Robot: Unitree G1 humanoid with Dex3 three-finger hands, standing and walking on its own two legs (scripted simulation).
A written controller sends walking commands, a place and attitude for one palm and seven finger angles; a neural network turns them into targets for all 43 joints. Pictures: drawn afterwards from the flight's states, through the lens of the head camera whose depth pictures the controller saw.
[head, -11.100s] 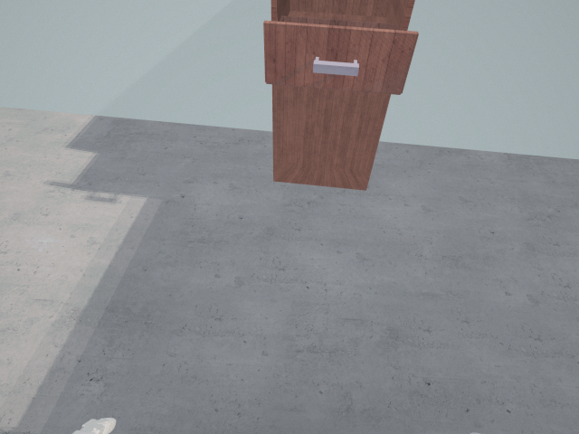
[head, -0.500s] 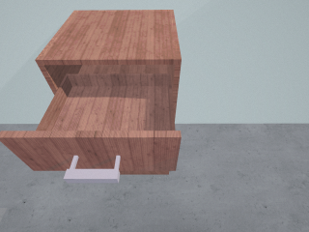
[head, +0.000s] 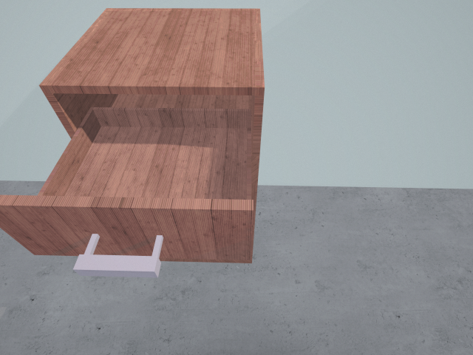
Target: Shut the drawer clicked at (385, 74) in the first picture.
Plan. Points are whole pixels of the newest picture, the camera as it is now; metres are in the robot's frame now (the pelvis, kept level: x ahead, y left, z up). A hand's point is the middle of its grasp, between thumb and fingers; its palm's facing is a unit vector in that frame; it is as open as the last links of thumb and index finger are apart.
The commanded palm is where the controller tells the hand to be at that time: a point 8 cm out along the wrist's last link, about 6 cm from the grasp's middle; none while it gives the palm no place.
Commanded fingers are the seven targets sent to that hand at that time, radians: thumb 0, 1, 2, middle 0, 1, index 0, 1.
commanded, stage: raise the hand and make a fist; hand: left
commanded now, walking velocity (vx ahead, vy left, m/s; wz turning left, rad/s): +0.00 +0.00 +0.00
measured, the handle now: (122, 253) +0.27 +0.22 +0.02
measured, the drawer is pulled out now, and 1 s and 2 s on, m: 0.30 0.30 0.30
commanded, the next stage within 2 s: bring the fist close to the handle in 1.84 s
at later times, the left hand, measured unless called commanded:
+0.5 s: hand out of the picture +0.12 +0.18 +0.00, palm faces +0.03 -1.00 -0.05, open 5.2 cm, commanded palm +0.10 +0.24 +0.00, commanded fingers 0.00 0.90 0.90 -0.78 -0.93 -0.78 -0.93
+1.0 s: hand (94, 354) +0.12 +0.19 +0.05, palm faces +0.08 -1.00 -0.06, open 3.2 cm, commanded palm +0.07 +0.24 +0.07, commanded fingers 0.00 0.90 0.90 -1.28 -1.47 -1.28 -1.47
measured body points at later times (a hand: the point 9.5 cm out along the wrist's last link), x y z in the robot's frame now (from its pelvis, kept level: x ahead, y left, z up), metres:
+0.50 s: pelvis -0.05 -0.01 -0.07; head -0.01 -0.01 +0.38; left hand +0.11 +0.23 +0.00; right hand +0.21 -0.20 -0.11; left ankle -0.04 +0.12 -0.74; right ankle +0.01 -0.11 -0.74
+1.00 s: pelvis -0.02 +0.03 -0.05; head -0.01 +0.03 +0.40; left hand +0.11 +0.25 +0.06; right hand +0.19 -0.19 -0.09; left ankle -0.04 +0.12 -0.74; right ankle +0.01 -0.11 -0.74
